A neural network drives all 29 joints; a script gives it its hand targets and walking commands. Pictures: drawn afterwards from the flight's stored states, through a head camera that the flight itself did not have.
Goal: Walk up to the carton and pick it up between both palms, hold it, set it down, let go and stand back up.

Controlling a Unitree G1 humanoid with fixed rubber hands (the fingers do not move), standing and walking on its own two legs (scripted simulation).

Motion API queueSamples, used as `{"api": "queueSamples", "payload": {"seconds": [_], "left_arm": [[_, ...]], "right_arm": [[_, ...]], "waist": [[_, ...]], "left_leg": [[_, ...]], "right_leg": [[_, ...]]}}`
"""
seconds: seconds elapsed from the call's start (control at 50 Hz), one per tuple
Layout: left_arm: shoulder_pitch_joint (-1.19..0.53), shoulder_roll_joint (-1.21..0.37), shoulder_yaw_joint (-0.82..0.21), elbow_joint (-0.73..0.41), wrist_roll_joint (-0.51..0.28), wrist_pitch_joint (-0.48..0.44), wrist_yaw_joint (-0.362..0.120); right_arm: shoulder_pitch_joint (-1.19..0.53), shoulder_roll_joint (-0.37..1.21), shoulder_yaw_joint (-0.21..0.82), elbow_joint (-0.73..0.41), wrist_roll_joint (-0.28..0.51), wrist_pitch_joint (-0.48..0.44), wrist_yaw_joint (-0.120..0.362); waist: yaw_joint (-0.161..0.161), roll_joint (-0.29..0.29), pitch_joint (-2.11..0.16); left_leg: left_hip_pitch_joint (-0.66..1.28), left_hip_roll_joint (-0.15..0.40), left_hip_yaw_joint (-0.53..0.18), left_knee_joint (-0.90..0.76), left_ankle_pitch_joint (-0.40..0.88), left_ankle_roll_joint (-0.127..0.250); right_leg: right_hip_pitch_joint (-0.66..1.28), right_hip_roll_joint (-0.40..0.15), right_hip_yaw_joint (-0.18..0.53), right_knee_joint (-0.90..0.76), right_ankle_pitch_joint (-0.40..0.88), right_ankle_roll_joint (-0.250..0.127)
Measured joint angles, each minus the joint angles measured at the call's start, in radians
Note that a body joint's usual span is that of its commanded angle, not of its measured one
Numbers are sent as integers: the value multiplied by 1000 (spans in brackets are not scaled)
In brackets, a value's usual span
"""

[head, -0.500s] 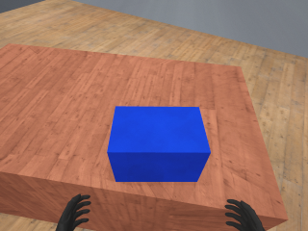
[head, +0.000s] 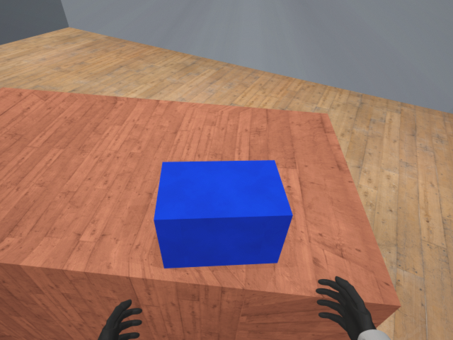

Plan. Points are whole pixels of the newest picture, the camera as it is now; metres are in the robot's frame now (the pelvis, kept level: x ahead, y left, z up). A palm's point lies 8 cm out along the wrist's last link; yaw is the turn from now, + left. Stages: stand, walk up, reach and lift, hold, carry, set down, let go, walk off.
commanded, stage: set down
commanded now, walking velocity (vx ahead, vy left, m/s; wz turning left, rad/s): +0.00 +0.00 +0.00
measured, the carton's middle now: (220, 213) +0.41 +0.04 +0.00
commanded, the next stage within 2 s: let go in 0.14 s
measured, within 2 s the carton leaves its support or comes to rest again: neither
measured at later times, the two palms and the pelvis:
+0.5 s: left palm out of the picture +0.13 +0.20 -0.07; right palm (356, 335) +0.17 -0.20 -0.03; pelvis -0.03 +0.00 -0.01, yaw -1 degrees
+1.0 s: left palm out of the picture +0.09 +0.21 -0.10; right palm (359, 334) +0.17 -0.20 -0.03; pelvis -0.03 -0.02 -0.01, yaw +2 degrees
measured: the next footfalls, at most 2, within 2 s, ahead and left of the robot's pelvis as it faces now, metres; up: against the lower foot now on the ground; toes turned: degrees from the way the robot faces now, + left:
none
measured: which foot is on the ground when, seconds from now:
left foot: down 0.00-1.00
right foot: down 0.00-1.00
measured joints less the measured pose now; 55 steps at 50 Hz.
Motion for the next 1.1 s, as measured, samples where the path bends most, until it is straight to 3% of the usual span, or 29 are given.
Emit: {"api": "queueSamples", "payload": {"seconds": [0.14,0.26,0.36,0.52,0.78,0.86,0.92,0.96,1.1], "left_arm": [[-25,-15,-11,26,11,65,5],[-63,-23,-21,78,24,80,10],[-79,-20,-40,120,27,23,13],[-31,-8,-73,171,0,-116,7],[-22,14,-77,222,-16,-193,12],[-65,-4,-83,258,-24,-241,23],[-53,5,-89,339,-33,-407,4],[-42,16,-78,387,-24,-466,-8],[-54,27,-48,510,-12,-505,-41]], "right_arm": [[-83,-6,-18,72,-17,29,29],[-146,4,-33,168,-56,-20,56],[-166,33,-57,237,-112,-116,54],[-143,74,-88,281,-199,-274,6],[-131,111,-84,293,-233,-322,-7],[-78,77,-60,221,-223,-330,-20],[-37,45,-29,117,-152,-275,-27],[-37,34,-17,64,-144,-241,-29],[-28,5,-12,-25,-167,-210,-44]], "waist": [[-4,-3,10],[-15,-6,18],[-24,6,29],[-26,42,48],[-29,25,57],[15,35,46],[9,64,10],[-2,75,9],[-3,68,12]], "left_leg": [[-1,-10,5,7,13,6],[-3,-13,8,27,13,13],[-6,-8,10,73,-8,21],[15,-5,13,112,-34,19],[34,-3,-10,84,-14,-5],[-30,5,-15,149,-41,-11],[-137,17,-41,213,-71,-6],[-183,25,-47,222,-50,-6],[-275,18,-41,237,-48,2]], "right_leg": [[-9,-9,5,21,7,2],[-17,-12,8,54,1,-2],[-22,-7,10,101,-21,-16],[-11,-4,14,159,-55,-15],[-6,-3,-8,176,-68,-25],[-62,3,-14,226,-86,-27],[-131,12,-39,224,-81,-23],[-166,20,-44,211,-64,-23],[-248,13,-37,201,-39,-9]]}}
